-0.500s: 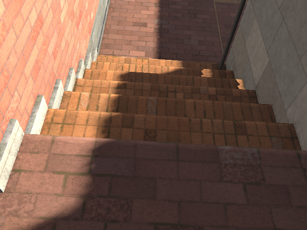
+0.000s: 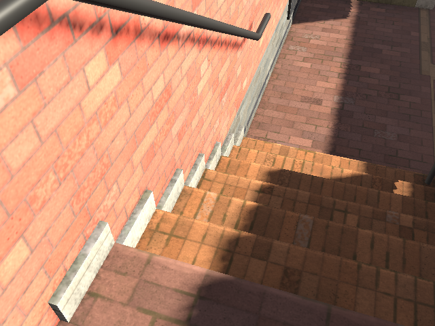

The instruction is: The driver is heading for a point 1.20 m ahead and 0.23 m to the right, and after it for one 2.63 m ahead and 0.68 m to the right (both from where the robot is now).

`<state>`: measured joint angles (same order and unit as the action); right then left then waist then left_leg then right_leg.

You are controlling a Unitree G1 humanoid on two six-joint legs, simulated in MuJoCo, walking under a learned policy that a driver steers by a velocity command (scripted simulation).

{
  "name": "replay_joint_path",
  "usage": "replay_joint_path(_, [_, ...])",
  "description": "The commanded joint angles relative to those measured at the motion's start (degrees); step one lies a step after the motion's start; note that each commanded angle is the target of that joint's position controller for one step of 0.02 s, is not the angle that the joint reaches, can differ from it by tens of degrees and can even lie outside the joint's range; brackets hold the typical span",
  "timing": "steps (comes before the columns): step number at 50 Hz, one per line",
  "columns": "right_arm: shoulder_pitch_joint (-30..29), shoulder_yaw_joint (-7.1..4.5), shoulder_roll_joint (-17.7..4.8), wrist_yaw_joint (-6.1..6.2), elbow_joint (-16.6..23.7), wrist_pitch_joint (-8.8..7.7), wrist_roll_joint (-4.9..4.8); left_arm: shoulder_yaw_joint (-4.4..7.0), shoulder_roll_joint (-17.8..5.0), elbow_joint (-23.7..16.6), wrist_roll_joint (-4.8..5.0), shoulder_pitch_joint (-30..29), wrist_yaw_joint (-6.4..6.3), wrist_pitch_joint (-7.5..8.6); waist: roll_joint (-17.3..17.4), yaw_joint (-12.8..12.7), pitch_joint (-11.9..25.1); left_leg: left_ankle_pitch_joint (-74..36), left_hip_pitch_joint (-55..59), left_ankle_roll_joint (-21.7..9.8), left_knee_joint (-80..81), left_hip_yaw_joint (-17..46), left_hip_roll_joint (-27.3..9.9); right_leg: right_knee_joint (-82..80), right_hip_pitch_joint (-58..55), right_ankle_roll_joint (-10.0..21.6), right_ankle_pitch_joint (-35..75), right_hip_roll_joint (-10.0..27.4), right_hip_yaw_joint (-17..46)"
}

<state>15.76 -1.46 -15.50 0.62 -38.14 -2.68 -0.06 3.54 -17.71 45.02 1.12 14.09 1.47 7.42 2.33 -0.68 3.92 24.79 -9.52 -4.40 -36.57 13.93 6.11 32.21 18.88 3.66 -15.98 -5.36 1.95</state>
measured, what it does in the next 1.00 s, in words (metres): walks ahead: left foot, then right foot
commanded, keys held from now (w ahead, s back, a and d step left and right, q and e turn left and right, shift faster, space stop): w+e+shift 0.42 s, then w+shift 0.08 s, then w+q+shift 0.50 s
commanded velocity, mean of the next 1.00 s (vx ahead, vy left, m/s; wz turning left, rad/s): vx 0.91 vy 0.00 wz -0.17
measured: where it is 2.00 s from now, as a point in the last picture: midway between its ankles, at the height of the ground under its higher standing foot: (296, 217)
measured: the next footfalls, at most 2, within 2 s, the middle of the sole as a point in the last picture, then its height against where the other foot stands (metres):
left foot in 0.38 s outside the picture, level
right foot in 0.72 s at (337, 323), level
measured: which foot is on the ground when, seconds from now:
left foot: down 0.00-0.00, up 0.02-0.36, down 0.38-0.72, up 0.74-1.00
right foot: down 0.00-0.38, up 0.40-0.70, down 0.72-1.00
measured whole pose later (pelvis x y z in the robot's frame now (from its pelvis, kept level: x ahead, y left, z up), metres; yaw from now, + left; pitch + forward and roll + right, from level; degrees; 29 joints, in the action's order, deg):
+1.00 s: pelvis +0.68 -0.22 -0.07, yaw -12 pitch +1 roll -2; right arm 8.8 -3.9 -17.6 -3.3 -35.8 -2.4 -1.6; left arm 1.1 -13.3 46.6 -0.2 26.2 -1.5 7.2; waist 1.6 -3.6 -0.7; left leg -30.9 -42.5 -5.6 -47.2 0.4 -1.3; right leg 59.1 13.0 -1.0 -45.2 4.1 -12.3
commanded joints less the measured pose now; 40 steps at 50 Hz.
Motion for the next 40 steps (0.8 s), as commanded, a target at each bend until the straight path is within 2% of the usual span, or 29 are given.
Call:
replay_joint_path(1, [-6.93,-1.13,-6.92,0.96,7.69,-4.21,-1.05,2.97,-10.14,-1.04,0.29,14.84,1.64,2.14,-15.77,-5.17,-5.04,0.72,-38.61,0.72,-27.74,-4.38,-1.1,-21.19,-29.4,17.17,-22.4,22.03,51.46])
replay_joint_path(2, [-8.97,-0.98,-7.15,0.74,7.81,-5.24,-1.74,2.15,-7.46,-1.85,0.66,13.4,1.68,1.91,-9.53,-4.41,-6.97,-1.99,-42.79,0.02,-30.9,-3.01,-3.91,-19.81,-29.8,15.38,-21.33,21.91,47.2])
replay_joint_path(3, [-10.9,-0.46,-6.25,0.4,7.83,-6.11,-0.67,1.93,-6.58,-3.08,-0.1,13.35,1.53,1.32,-6.68,-5.24,-6.48,-4.29,-44.23,0.36,-31.33,-4.25,-4.9,-19.49,-30.8,14.57,-17.85,19.09,41.93])
replay_joint_path(5, [-11.96,-0.68,-5.98,-0.37,7.86,-7.24,0.71,1.14,-4.83,-3.38,0.03,14.04,0.6,-0.36,-3.9,-4.04,-6.43,-8.29,-42.96,1.0,-25.68,-5.85,-6.71,-19.92,-29.02,13.01,-10.45,15.05,34.92])
replay_joint_path(8, [-13.92,-0.44,-4.05,-1.14,8.21,-7.2,0.48,-0.05,-2.32,-3.0,1.49,15.04,-0.42,-2.07,-7.0,-3.14,-8.22,-10.66,-37.45,2.66,-15.42,-8.76,-6.5,-21.3,-21.49,12.41,-1.16,11.81,29.53])
replay_joint_path(12, [-22.26,0.1,-1.65,-2.15,10.61,-8.27,0.37,-0.3,-3.02,-2.25,1.39,14.95,-1.43,-3.22,-9.22,-4.89,-9.76,-21.81,-20.69,4.23,2.05,-13.01,-1.91,-20.82,-6.05,10.23,9.94,7.7,25.03])
replay_joint_path(13, [-21.93,-0.42,-2.76,-2.3,10.6,-8.16,0.41,-0.1,-3.74,-1.8,1.36,15.23,-1.41,-3.1,-9.97,-4.53,-9.07,-25.64,-14.29,4.72,4.05,-13.07,-0.92,-21.21,-2.98,9.51,11.12,7.92,26.04])
replay_joint_path(15, [-21.34,-1.87,-5.61,-1.97,10.67,-7.88,-0.95,-0.06,-3.97,-1.23,1.74,15.35,-1.78,-3.13,-11.31,-3.43,-8.63,-26.01,-8.16,5.3,6.83,-11.67,-0.57,-19.11,-3.93,7.87,16.68,8.67,27.72])
replay_joint_path(17, [-16.48,-3.67,-8.87,-1.01,10.68,-7.56,-1.86,0.03,-4.16,-0.96,2.35,14.04,-2.03,-3.63,-11.33,0.6,-4.84,-23.64,0.36,4.19,8.93,-12.73,-0.24,-9.41,-6.64,5.16,36.03,7.66,26.69])
replay_joint_path(18, [-6.67,-4.67,-10.45,-0.18,9.12,-7.15,-2.21,0.42,-5.67,-2.2,1.59,10.84,-2.13,-4.08,-11.6,6.41,1.45,-21.77,12.33,2.5,7.6,-10.54,-3.29,2.45,-3.17,2.63,42.81,5.89,24.03])
replay_joint_path(19, [9.07,-5.6,-12.88,0.87,6.58,-6.16,-3.11,-0.2,-4.04,-4.58,-0.65,7.53,-1.79,-3.98,-8.64,13.64,13.15,-12.11,30.16,-0.94,4.39,-3.29,-11.98,19.65,3.77,1.57,35.61,4.52,21.31])
replay_joint_path(20, [15.63,-5.88,-15.95,0.48,4.08,-5.72,-1.59,-2.72,5.38,-5.97,0.88,16.68,-1.59,-3.22,13.41,9.01,25.49,7.54,48.31,-10.95,9.84,27.81,-30.51,40.68,20.26,-0.65,-6.51,-2.59,16.35])
replay_joint_path(21, [11.45,-5.13,-11.37,0.0,4.91,-5.53,-1.36,-2.98,2.84,-6.79,3.8,15.19,-2.33,-3.33,20.11,8.32,20.06,14.56,42.12,-10.84,16.11,37.45,-32.37,49.04,28.54,-1.22,-11.99,2.85,11.2])
replay_joint_path(22, [8.45,-4.48,-7.55,0.46,4.82,-4.88,-1.01,-1.89,-1.66,-7.23,3.06,8.08,-2.69,-3.54,13.73,10.31,7.79,8.86,33.5,-7.94,16.65,27.38,-28.17,50.08,32.85,-0.8,-8.04,6.13,8.98])
replay_joint_path(23, [8.2,-4.07,-6.88,0.49,3.24,-4.2,-0.36,-1.7,-2.19,-7.99,1.38,3.88,-2.62,-3.46,4.24,9.49,1.3,-0.75,24.26,-7.01,16.91,18.63,-25.63,48.96,31.31,-0.34,-5.11,8.01,6.95])
replay_joint_path(24, [8.06,-3.64,-6.07,0.01,1.6,-3.7,0.56,-1.49,-1.56,-8.68,0.58,1.53,-2.25,-3.4,0.35,7.84,-3.01,-5.84,16.44,-7.1,18.69,13.49,-23.03,46.72,28.64,0.24,-3.91,9.24,5.99])
replay_joint_path(25, [6.66,-2.85,-4.67,-0.07,0.41,-3.73,1.16,-1.42,-0.27,-9.29,1.13,1.58,-1.94,-3.94,1.51,5.23,-5.73,-7.42,10.55,-7.3,20.67,9.97,-21.65,45.37,26.23,0.7,-2.95,10.69,6.45])
replay_joint_path(27, [5.23,-1.74,-1.86,-0.63,-1.71,-4.04,0.21,-2.29,2.87,-10.15,2.11,0.96,-1.25,-4.54,2.88,1.8,-9.28,-5.11,3.34,-9.09,23.95,7.1,-20.06,39.39,25.18,1.22,-5.1,11.84,6.95])
replay_joint_path(29, [1.6,-1.86,-3.82,-0.49,-2.42,-4.39,-1.19,-2.79,2.24,-12.09,0.74,-2.62,-0.86,-4.05,1.55,-1.29,-13.49,-5.12,-5.1,-9.14,26.65,5.02,-19.48,24.89,22.98,0.86,-1.13,15.07,5.97])
replay_joint_path(30, [-0.79,-2.56,-6.31,-0.3,-1.78,-4.43,-1.46,-2.7,0.64,-11.83,-0.57,-3.23,-0.34,-3.25,0.9,-2.04,-13.88,-7.82,-12.16,-7.89,26.19,-0.06,-16.24,15.64,14.34,0.1,5.24,14.17,3.67])
replay_joint_path(32, [1.02,-4.2,-11.17,-1.07,-1.87,-4.92,-1.09,-1.52,-0.3,-9.82,-0.81,2.27,0.92,-1.76,1.13,-4.48,-6.88,-12.89,-26.47,-8.89,25.35,-2.92,-14.92,18.05,-13.29,-2.44,13.28,6.3,-4.19])
replay_joint_path(33, [-1.68,-4.26,-12.13,-1.05,-1.56,-5.24,-1.11,-0.09,-2.36,-7.1,-0.06,9.32,0.81,-1.67,3.13,-9.2,-4.87,-20.15,-26.3,-7.24,21.26,-3.14,-16.84,22.87,-18.13,-2.18,19.33,8.46,-0.51])
replay_joint_path(34, [-5.53,-3.96,-11.65,-1.42,0.92,-5.14,-0.36,2.19,-6.96,-2.77,-0.11,20.13,0.58,-1.7,-0.38,-15.28,0.48,-33.64,-27.96,-5.47,8.67,-7.21,-13.43,25.67,-28.54,-2.01,17.85,5.19,-5.53])
replay_joint_path(35, [-8.32,-3.85,-11.87,-1.57,2.39,-4.98,-0.94,3.67,-9.49,0.33,-0.26,32.37,-0.07,-1.69,-4.76,-23.19,4.29,-38.2,-32.33,-1.56,-12.1,-8.62,-10.66,21.3,-39.45,-1.73,15.99,5.77,-5.69])
replay_joint_path(36, [-9.07,-2.91,-7.99,-1.3,2.33,-4.96,-1.0,3.2,-9.48,1.17,-0.41,39.56,-0.71,-1.28,-13.29,-26.76,4.0,-7.07,-37.17,1.57,-40.24,-5.95,-5.51,15.07,-41.59,-0.83,11.16,9.15,-2.46])
replay_joint_path(37, [3.51,-1.07,-0.44,-1.04,2.29,-5.04,-2.9,1.35,-8.42,-4.6,-1.61,27.61,-0.2,-0.5,-28.4,-15.0,1.85,11.25,-41.3,0.67,-59.24,2.88,0.34,8.1,-29.45,5.59,3.79,21.58,19.35])
replay_joint_path(38, [8.32,-0.96,0.06,-1.1,2.99,-4.36,-4.95,0.17,-6.34,-8.49,0.08,14.82,0.66,-0.83,-27.19,-4.56,-2.57,3.6,-42.76,0.09,-57.12,1.95,-1.33,-2.92,-19.4,6.55,22.56,27.62,27.96])
replay_joint_path(39, [7.59,-1.32,-2.24,-0.69,3.42,-2.93,-5.6,1.07,-7.21,-8.58,0.19,11.95,1.42,-1.17,-18.68,-1.68,-3.88,-3.28,-45.11,0.72,-57.19,-1.56,-2.94,-9.18,-14.31,10.29,10.53,31.27,33.72])
replay_joint_path(40, [4.65,-1.83,-3.66,0.36,3.19,-0.88,-4.77,0.11,-3.49,-8.47,-0.3,7.83,2.01,-1.15,-4.19,0.4,-7.69,-6.5,-44.94,-0.32,-54.0,-4.55,-6.53,-8.25,-6.17,10.48,0.27,28.11,28.16])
